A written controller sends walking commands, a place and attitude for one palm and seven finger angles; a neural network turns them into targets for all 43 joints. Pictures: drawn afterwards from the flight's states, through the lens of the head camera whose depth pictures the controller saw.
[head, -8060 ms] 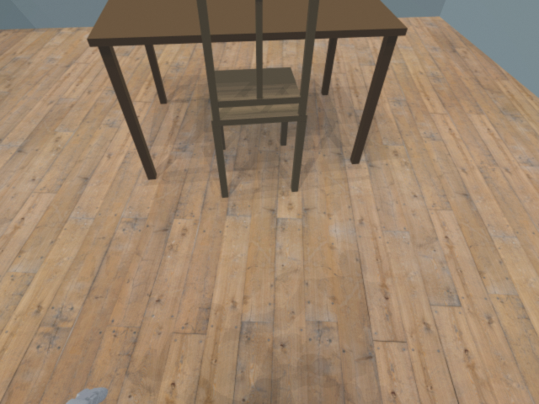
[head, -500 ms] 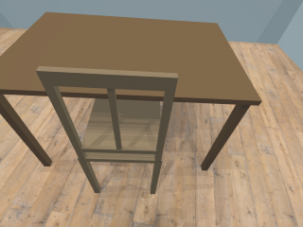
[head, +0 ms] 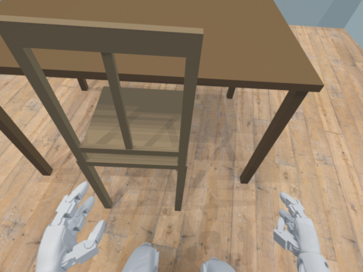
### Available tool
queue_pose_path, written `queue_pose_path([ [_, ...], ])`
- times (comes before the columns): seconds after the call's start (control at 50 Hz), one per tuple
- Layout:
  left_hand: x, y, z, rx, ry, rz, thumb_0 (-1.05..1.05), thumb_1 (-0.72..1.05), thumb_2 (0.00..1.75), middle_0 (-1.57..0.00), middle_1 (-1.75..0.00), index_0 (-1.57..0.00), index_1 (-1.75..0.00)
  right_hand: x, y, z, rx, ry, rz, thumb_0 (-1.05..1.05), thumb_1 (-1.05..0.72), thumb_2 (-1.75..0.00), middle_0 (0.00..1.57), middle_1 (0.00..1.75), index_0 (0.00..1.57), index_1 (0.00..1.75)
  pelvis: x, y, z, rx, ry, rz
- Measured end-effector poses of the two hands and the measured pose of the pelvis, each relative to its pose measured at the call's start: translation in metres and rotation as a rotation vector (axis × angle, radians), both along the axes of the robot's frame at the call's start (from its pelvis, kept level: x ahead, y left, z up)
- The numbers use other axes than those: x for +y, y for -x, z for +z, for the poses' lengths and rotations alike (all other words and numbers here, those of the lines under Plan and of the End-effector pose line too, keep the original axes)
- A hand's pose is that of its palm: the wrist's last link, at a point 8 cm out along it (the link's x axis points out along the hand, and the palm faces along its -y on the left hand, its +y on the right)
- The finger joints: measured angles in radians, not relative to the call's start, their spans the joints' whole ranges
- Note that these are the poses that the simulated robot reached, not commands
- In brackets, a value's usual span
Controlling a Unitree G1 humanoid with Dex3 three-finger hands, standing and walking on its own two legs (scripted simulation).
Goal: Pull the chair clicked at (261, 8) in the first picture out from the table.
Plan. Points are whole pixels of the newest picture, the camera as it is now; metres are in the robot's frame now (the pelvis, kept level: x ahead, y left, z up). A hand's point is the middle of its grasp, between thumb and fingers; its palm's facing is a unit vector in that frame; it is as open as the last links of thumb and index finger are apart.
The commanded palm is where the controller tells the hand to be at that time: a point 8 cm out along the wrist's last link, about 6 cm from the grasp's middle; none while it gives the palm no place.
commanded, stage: raise the hand toward the chair's back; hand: left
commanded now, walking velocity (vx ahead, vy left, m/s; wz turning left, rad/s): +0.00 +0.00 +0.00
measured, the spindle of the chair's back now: (120, 110) +0.49 +0.20 +0.05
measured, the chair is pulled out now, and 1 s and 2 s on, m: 0.00 0.00 0.00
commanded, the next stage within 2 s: aim the fingers beside a spindle in 1.66 s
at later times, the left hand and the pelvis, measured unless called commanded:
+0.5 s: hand (85, 209) +0.23 +0.21 +0.04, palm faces +0.07 -1.00 -0.04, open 13.7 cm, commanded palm +0.19 +0.26 +0.05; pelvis +0.02 +0.00 +0.00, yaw +0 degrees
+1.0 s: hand (72, 199) +0.24 +0.23 +0.05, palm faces +0.07 -1.00 -0.04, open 16.8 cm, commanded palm +0.22 +0.29 +0.06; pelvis +0.01 +0.03 +0.01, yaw +0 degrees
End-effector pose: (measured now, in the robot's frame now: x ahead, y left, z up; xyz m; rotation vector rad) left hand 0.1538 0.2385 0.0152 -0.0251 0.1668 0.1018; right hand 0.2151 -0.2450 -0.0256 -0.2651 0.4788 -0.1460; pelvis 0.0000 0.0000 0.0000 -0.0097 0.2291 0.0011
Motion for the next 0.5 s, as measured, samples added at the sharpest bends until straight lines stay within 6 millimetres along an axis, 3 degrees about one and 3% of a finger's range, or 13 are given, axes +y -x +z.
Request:
queue_pose_path([
  [0.06,0.012,0.017,0.005,-0.017,-0.059,0.093,0.02,0.52,0.74,-0.16,-0.24,-0.16,-0.24,0.002,-0.013,-0.01,0.007,0.011,0.026,0.01,-0.9,-0.9,0.2,0.3,0.2,0.3,-0.007,-0.003,-0.007,0.019,0.016,0.016],
  [0.1,0.016,0.017,0.016,-0.087,-0.097,0.106,0.02,0.47,0.72,-0.15,-0.24,-0.16,-0.24,0.006,-0.016,-0.022,0.029,0.01,0.049,0.01,-0.9,-0.9,0.2,0.3,0.2,0.3,-0.011,-0.004,-0.012,0.032,0.027,0.026],
  [0.18,0.014,-0.006,0.025,-0.172,-0.107,0.014,0.02,0.38,0.68,-0.14,-0.22,-0.14,-0.22,0.013,-0.01,-0.049,0.098,-0.023,0.062,0.01,-0.9,-0.9,0.2,0.3,0.2,0.3,-0.015,-0.004,-0.018,0.053,0.04,0.036],
  [0.26,0.008,-0.034,0.018,-0.087,-0.057,-0.085,0.01,0.28,0.64,-0.13,-0.21,-0.13,-0.21,0.016,0.009,-0.065,0.18,-0.076,0.005,0.01,-0.9,-0.9,0.2,0.3,0.2,0.3,-0.015,-0.007,-0.015,0.061,0.033,0.028],
  [0.4,0.016,-0.048,0.029,-0.038,-0.054,-0.028,0.01,0.12,0.57,-0.12,-0.18,-0.12,-0.18,0.01,0.045,-0.063,0.266,-0.095,-0.101,0.01,-0.9,-0.9,0.21,0.3,0.2,0.3,-0.006,-0.017,0.001,0.063,0.016,0.006],
  [0.5,0.021,-0.049,0.031,-0.072,-0.068,-0.03,0.01,0.01,0.52,-0.11,-0.16,-0.11,-0.16,0.002,0.053,-0.058,0.285,-0.05,-0.115,0.01,-0.9,-0.9,0.21,0.3,0.2,0.3,0.003,-0.017,0.002,0.069,0.021,0.004],
])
